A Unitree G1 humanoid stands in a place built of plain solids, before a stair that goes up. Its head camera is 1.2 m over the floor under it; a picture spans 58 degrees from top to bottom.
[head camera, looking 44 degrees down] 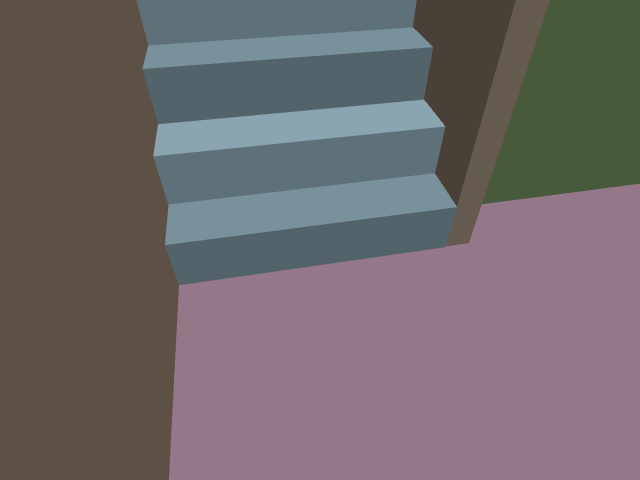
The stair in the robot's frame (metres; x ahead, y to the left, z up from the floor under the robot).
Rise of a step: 0.20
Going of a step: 0.21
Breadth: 1.02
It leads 11 degrees to the left of straight ahead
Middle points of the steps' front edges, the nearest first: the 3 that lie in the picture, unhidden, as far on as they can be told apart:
1.10 0.01 0.21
1.31 0.05 0.41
1.52 0.09 0.61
